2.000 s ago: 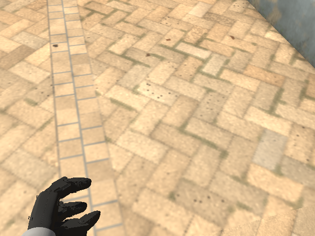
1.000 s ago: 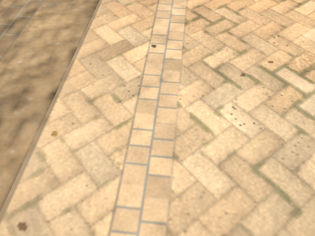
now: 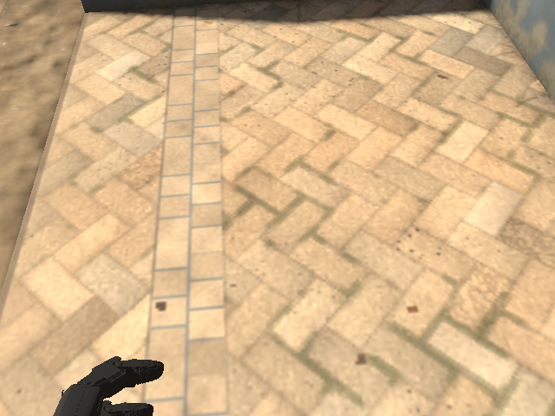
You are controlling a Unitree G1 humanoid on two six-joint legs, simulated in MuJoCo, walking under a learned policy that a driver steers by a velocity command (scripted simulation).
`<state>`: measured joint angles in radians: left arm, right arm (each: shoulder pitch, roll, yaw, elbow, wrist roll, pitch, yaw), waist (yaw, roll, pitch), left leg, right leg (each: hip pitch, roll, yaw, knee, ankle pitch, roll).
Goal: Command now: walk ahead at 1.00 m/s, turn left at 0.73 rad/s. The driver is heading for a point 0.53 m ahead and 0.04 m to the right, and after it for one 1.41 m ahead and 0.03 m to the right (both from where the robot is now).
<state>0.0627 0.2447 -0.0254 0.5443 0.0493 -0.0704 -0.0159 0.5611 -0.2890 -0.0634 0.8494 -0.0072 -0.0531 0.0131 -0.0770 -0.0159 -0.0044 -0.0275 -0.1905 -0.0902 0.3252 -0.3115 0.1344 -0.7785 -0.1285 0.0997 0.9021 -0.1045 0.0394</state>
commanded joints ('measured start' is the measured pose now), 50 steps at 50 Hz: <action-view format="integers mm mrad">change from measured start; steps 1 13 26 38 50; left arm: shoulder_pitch -97 329 413 249 282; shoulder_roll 72 127 254 67 160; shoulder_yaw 12 92 108 67 81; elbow -58 165 301 213 198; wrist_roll -22 0 -40 -28 -37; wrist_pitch -8 -29 -57 43 40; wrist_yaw -15 25 7 -26 -51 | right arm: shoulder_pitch -125 -325 -540 -205 -180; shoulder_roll -166 -63 -80 -43 -198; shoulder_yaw -37 17 41 8 -15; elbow -113 -215 -301 -78 -37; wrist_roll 12 -32 -35 -13 -25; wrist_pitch -42 -24 -1 -68 -37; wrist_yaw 5 15 41 -1 -78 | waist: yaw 32 140 43 102 276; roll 44 -10 -48 72 126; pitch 97 -25 64 75 -58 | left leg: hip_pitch -376 -749 -372 -145 98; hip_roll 222 209 167 428 402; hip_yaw -217 -40 204 -48 354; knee -228 1023 303 -186 261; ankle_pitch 314 -11 284 102 1512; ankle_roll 108 -20 0 -20 -153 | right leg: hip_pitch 380 784 782 94 553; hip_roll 60 -146 -69 -3 253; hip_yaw -106 365 -140 -8 -311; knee -210 -623 -735 372 -184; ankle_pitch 241 -296 789 -97 115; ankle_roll -13 -250 -173 -131 -246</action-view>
